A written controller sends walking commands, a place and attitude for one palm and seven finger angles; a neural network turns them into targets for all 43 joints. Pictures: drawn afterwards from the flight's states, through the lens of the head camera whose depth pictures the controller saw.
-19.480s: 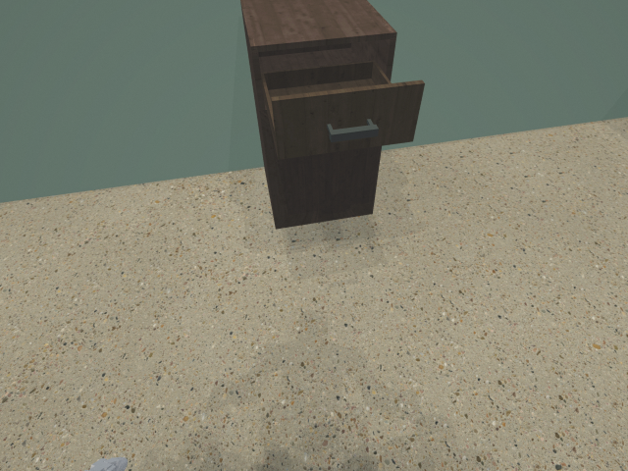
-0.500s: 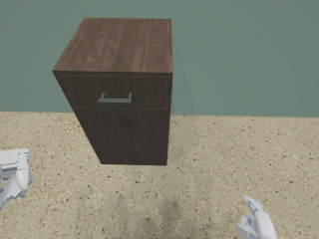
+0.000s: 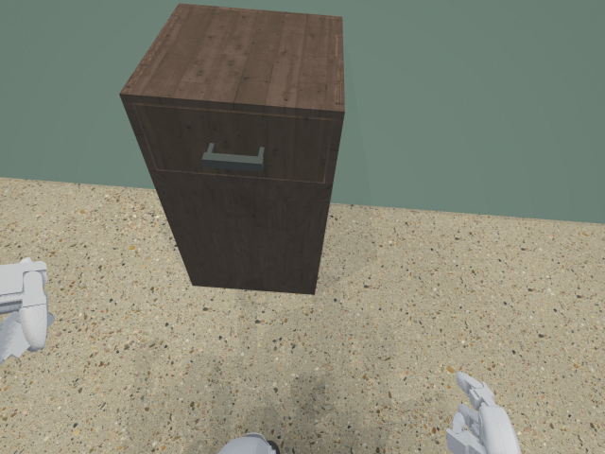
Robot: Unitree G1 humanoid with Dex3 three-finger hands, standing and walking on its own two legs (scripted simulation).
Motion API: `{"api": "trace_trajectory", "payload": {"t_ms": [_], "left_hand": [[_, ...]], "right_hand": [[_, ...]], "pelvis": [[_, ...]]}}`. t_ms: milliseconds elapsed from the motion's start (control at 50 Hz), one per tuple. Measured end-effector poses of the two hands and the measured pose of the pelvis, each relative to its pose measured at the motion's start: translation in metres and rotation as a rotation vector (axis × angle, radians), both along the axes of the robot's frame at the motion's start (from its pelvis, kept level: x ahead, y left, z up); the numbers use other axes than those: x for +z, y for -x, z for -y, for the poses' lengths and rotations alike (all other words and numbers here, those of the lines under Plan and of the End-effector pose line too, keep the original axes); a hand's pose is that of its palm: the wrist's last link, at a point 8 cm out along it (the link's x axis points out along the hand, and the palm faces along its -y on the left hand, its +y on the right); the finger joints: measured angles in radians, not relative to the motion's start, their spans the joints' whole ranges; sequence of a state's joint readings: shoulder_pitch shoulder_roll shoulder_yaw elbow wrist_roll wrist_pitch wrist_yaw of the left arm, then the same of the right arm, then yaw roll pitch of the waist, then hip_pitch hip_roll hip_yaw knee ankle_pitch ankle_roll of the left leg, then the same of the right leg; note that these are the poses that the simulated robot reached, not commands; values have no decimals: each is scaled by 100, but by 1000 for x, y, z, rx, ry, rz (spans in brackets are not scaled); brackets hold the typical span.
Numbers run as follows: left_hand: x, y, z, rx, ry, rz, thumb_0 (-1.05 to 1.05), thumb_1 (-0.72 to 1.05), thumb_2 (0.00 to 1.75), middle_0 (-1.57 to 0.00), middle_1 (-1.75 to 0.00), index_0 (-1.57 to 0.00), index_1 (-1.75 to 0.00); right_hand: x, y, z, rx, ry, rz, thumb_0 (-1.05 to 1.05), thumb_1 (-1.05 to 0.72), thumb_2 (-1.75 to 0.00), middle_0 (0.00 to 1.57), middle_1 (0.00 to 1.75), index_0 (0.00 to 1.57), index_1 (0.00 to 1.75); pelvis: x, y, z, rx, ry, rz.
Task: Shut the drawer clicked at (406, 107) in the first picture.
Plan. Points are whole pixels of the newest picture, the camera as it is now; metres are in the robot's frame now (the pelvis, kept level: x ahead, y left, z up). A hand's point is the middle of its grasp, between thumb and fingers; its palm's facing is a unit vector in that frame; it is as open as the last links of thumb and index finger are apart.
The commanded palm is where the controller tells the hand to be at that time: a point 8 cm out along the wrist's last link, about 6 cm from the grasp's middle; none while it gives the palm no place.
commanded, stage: step back with the hand held close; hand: left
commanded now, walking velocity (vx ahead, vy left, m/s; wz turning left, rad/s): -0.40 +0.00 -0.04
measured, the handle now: (235, 155) +0.70 +0.17 -0.08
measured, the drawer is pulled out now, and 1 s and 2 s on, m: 0.00 0.00 0.00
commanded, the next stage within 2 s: stop stepping back and stand still in 0.62 s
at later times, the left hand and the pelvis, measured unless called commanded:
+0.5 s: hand out of the picture +0.14 +0.25 +0.19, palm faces +0.31 -0.84 -0.44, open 3.2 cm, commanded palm +0.08 +0.28 +0.19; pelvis -0.06 +0.01 +0.02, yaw -3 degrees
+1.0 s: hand out of the picture +0.05 +0.21 +0.17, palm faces +0.21 -0.85 -0.48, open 3.2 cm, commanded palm +0.00 +0.26 +0.19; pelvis -0.16 -0.01 +0.01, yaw -6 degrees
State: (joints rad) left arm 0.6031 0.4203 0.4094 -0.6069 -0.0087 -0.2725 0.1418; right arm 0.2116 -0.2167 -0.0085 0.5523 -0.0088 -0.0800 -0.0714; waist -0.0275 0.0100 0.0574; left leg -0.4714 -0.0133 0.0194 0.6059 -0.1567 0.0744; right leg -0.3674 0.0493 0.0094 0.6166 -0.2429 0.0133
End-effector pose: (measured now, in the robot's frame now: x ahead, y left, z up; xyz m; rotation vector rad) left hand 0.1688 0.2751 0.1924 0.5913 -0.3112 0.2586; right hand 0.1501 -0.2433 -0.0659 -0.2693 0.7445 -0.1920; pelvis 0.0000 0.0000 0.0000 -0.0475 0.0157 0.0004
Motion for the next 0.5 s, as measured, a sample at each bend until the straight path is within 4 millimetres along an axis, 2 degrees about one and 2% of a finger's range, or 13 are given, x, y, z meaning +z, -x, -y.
{"api": "trace_trajectory", "payload": {"t_ms": [160,220,280,400,500], "left_hand": [[2,23,7,-9,-9,11,1,89,90,-140,-160,-141,-160],[0,31,9,-23,31,16,1,89,89,-140,-160,-141,-160],[-1,36,1,-25,52,30,1,89,89,-140,-160,-141,-159],[3,47,-21,-9,12,14,1,89,89,-140,-160,-141,-160],[9,60,-16,-29,68,21,1,89,90,-140,-160,-141,-160]], "right_hand": [[-4,4,3,28,-15,3,2,-90,-90,20,30,20,30],[-2,10,3,19,-10,-11,2,-90,-90,20,30,20,30],[2,19,2,-3,8,-26,2,-90,-90,20,30,20,30],[14,35,-14,8,22,-3,2,-91,-90,20,30,20,30],[21,53,-27,40,-7,9,1,-90,-90,20,30,20,30]], "pelvis": [[-3,20,8,0,1,-8],[0,25,5,8,-4,-11],[1,28,-2,13,-1,-21],[8,47,-10,3,17,-35],[17,63,-11,-48,32,-75]]}}
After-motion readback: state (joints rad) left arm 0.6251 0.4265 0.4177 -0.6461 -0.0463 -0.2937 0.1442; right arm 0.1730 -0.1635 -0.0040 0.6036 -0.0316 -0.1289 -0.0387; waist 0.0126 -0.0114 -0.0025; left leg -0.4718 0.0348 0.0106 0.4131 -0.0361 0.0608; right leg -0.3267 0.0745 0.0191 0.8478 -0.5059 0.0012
